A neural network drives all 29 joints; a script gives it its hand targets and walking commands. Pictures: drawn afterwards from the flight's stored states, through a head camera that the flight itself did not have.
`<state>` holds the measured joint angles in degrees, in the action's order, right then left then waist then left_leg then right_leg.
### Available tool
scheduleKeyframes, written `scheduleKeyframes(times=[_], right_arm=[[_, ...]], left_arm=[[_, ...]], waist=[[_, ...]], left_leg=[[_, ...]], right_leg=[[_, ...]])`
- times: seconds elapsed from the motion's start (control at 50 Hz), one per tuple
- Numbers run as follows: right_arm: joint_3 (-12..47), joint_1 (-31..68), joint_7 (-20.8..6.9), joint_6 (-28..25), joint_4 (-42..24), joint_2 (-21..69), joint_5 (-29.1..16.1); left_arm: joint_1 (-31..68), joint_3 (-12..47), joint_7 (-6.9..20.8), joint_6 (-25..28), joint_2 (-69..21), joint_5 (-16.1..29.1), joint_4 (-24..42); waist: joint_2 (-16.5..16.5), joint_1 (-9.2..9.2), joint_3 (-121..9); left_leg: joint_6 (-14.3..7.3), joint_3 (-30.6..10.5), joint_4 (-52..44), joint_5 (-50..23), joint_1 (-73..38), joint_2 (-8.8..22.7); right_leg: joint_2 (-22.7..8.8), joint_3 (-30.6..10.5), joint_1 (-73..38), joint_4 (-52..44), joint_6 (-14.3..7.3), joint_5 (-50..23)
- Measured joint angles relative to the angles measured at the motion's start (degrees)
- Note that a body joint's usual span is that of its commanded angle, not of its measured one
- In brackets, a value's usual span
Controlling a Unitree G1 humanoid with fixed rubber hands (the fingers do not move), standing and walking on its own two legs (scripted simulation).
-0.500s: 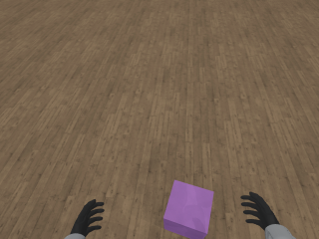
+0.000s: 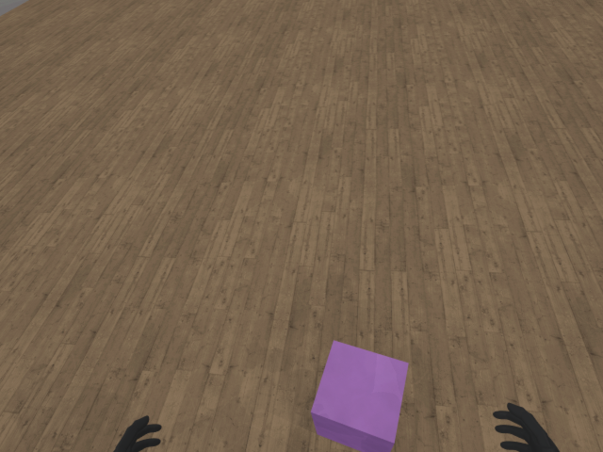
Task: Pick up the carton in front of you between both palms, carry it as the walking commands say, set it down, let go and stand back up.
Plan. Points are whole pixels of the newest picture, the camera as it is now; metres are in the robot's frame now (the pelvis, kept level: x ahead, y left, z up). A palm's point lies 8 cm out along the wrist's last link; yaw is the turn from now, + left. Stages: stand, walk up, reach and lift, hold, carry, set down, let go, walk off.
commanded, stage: stand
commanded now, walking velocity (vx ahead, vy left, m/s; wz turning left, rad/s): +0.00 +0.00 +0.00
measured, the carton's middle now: (359, 400) +0.36 -0.07 -0.64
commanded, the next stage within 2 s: none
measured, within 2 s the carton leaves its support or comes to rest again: neither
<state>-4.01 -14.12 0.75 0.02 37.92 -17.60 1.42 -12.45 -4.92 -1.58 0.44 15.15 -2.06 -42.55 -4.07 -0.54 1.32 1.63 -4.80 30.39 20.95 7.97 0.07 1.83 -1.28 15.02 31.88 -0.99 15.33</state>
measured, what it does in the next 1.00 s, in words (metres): stands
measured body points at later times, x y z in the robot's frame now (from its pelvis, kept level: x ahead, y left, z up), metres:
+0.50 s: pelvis -0.01 -0.01 +0.00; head -0.01 -0.03 +0.45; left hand +0.10 +0.28 -0.10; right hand +0.10 -0.29 -0.12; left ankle -0.05 +0.14 -0.73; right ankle +0.02 -0.11 -0.73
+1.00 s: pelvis -0.02 +0.00 +0.01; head -0.02 -0.02 +0.46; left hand +0.08 +0.29 -0.10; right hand +0.07 -0.30 -0.11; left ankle -0.05 +0.14 -0.73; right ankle +0.02 -0.11 -0.73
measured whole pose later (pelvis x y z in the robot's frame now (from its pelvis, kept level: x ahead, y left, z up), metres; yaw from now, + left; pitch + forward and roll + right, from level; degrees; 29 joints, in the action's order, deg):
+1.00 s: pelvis -0.02 +0.00 +0.01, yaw +0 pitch -3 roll +0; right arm -1.6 -14.0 2.0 -1.2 48.2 -19.8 0.6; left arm -9.9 -2.9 -1.0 0.4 17.4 -0.5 -52.4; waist -1.7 -0.6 2.9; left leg 1.9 -4.1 25.5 16.8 5.5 0.3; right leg 1.6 -1.7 12.6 27.0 -1.0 11.1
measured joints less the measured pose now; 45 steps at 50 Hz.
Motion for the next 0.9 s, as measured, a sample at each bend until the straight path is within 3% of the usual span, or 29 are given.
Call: scheduleKeyframes(times=[0.32,0.9], right_arm=[[1.26,-0.74,1.29,-0.57,4.69,-0.76,-0.35],[2.39,-0.1,1.29,-1.19,9.62,-2.0,-0.78]], left_arm=[[1.22,1.08,0.08,0.11,-0.42,0.55,-4.43],[2.38,1.9,0.59,-0.05,1.97,1.39,-9.23]], waist=[[1.27,0.08,0.88],[2.25,-0.07,1.52]], left_leg=[[0.81,-0.54,-1.26,-0.98,-0.92,0.57],[0.36,0.47,-4.4,-3.78,-2.31,0.25]], right_leg=[[0.31,0.73,-0.92,-0.89,-0.73,-0.7],[-0.21,-0.22,-2.29,-4.38,-0.08,-3.83]])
